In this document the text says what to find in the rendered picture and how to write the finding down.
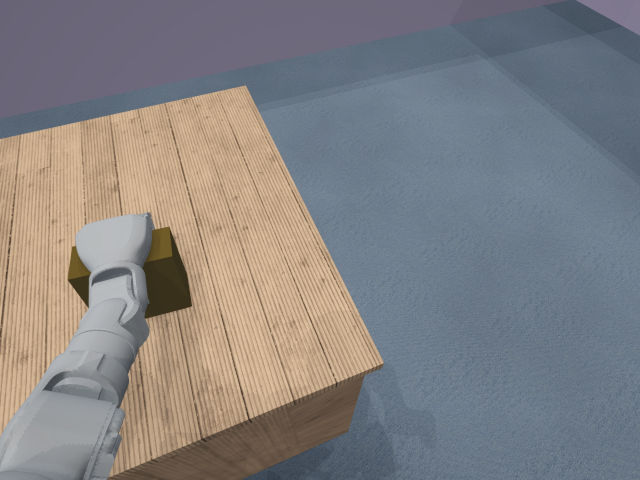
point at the robot left hand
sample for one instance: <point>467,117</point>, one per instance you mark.
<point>125,238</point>

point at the robot left upper arm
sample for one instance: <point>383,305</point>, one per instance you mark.
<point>64,437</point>

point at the sponge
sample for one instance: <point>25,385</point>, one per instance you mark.
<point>166,277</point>

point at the table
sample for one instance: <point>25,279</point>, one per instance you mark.
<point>269,360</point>

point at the left robot forearm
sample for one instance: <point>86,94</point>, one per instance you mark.
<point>99,356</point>

